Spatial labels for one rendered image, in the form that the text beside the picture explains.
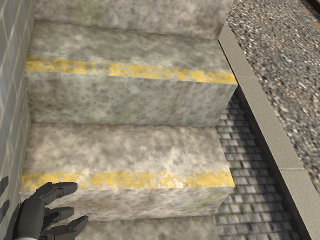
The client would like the robot left hand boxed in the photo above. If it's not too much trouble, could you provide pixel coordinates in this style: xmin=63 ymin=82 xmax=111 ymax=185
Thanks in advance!
xmin=12 ymin=182 xmax=89 ymax=240

